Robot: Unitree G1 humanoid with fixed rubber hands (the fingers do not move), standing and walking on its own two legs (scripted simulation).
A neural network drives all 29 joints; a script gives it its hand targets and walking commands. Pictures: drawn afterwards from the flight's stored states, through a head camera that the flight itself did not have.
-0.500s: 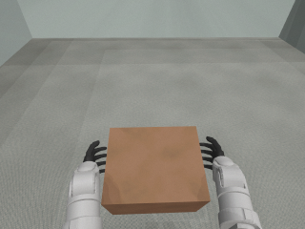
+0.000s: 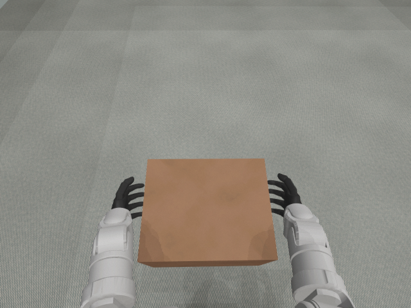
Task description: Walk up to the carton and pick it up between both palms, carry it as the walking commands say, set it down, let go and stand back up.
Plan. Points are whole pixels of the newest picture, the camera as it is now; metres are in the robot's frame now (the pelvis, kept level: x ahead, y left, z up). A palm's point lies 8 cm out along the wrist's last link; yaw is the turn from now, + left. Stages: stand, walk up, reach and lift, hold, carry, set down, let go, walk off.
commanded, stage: set down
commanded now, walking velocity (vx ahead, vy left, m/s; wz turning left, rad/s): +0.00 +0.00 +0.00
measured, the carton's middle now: (206, 215) +0.33 +0.03 -0.11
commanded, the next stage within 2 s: none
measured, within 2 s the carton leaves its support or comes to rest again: neither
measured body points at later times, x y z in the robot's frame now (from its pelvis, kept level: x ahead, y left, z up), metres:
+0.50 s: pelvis -0.04 +0.01 -0.06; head +0.11 +0.02 +0.37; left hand +0.33 +0.20 -0.12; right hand +0.35 -0.15 -0.11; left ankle +0.03 +0.12 -0.73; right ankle +0.01 -0.11 -0.73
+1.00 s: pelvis -0.05 +0.00 -0.14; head +0.14 +0.01 +0.27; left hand +0.36 +0.20 -0.21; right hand +0.38 -0.15 -0.21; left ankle +0.03 +0.12 -0.73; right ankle +0.01 -0.11 -0.73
